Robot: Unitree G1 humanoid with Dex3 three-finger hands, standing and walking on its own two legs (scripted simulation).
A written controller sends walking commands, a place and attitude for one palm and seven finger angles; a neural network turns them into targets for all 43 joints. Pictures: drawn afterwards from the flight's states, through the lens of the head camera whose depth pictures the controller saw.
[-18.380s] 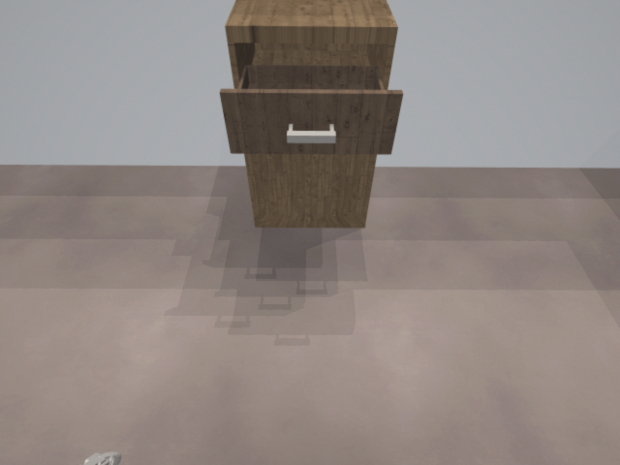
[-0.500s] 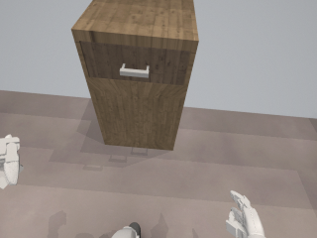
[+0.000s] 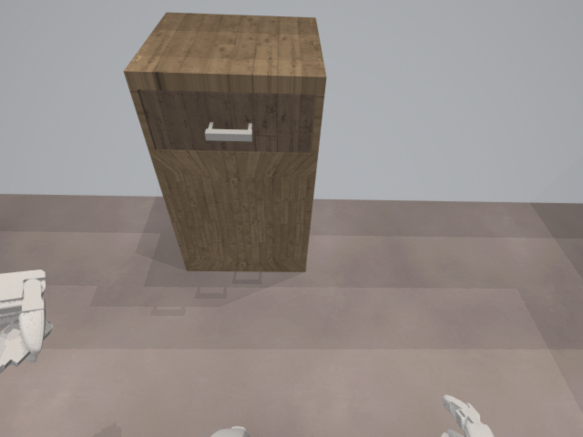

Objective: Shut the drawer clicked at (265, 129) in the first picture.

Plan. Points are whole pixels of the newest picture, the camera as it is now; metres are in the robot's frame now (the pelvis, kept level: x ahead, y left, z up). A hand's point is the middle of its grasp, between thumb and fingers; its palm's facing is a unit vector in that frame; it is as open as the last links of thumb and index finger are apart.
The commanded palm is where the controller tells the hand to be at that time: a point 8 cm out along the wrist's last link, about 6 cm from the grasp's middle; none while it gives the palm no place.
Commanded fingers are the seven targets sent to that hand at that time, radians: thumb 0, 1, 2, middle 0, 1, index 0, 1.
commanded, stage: stop stepping back and stand still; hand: left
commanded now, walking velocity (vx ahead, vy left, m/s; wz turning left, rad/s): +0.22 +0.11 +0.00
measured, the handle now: (230, 130) +0.86 +0.22 -0.06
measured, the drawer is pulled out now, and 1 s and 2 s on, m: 0.00 0.00 0.00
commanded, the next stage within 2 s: let the arm hang, fingers relaxed in 0.42 s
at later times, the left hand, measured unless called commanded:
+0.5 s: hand (20, 360) +0.15 +0.26 +0.16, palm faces +0.41 -0.80 -0.43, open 3.3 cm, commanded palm none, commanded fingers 0.00 0.90 0.90 -1.40 -1.60 -1.40 -1.60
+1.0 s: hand out of the picture -0.10 +0.22 -0.18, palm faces +0.10 -0.97 -0.24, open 4.3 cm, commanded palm none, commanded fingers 0.00 0.90 0.90 -0.40 -0.52 -0.40 -0.52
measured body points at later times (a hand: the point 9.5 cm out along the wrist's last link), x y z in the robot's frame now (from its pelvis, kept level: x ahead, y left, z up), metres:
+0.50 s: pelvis -0.02 +0.01 +0.00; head -0.03 +0.01 +0.45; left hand +0.12 +0.30 +0.18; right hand +0.14 -0.21 -0.09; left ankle +0.00 +0.14 -0.74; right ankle +0.00 -0.09 -0.74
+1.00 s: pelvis -0.04 +0.02 +0.00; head -0.01 +0.04 +0.45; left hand -0.10 +0.28 -0.16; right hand -0.03 -0.21 -0.15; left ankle +0.00 +0.14 -0.74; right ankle +0.00 -0.09 -0.74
